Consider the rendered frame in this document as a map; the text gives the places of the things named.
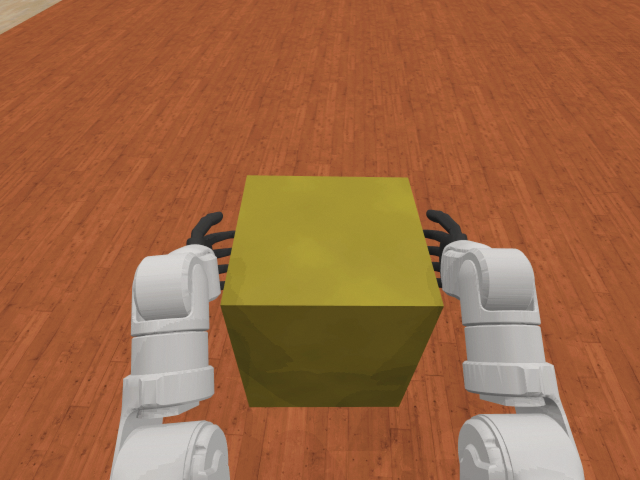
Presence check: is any right robot upper arm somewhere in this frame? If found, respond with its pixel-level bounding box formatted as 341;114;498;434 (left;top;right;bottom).
458;413;584;480

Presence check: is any carton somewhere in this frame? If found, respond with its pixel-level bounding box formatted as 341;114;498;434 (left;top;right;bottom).
220;175;444;407

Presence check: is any right robot forearm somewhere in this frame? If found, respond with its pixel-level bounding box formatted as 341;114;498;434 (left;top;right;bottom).
441;240;585;480

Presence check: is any left robot forearm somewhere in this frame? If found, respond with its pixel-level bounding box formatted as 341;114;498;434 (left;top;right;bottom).
110;244;221;480

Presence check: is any robot right hand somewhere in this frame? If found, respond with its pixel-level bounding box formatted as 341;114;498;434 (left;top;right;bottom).
423;210;467;288

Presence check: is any robot left hand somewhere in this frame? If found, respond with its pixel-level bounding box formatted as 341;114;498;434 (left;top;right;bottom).
186;212;236;290

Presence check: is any left robot upper arm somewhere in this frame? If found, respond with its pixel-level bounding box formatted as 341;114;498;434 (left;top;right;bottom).
112;420;230;480

